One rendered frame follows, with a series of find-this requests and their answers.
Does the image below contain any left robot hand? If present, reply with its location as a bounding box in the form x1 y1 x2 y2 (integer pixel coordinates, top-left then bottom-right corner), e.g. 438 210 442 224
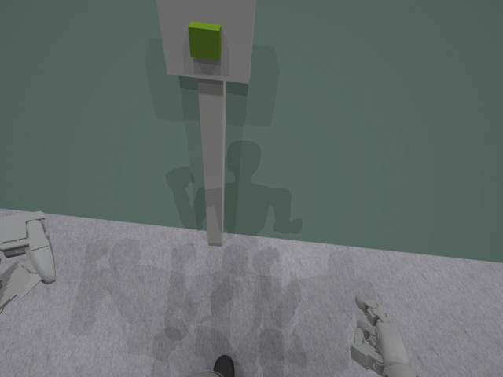
0 211 56 314

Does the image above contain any button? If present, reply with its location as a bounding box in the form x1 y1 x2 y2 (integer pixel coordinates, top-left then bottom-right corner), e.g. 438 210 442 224
188 21 221 60

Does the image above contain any panel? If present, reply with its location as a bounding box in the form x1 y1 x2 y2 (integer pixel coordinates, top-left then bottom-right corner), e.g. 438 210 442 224
156 0 256 247

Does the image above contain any robot left foot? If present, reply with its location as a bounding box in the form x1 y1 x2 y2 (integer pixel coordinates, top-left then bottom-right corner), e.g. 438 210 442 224
214 355 234 377

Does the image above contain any right robot hand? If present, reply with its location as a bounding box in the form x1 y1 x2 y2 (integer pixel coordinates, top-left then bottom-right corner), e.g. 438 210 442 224
350 295 411 376

